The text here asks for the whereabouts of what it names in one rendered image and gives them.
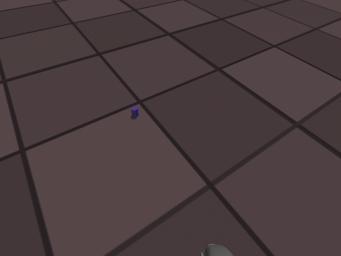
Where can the tin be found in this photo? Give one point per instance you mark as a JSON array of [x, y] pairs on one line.
[[134, 110]]

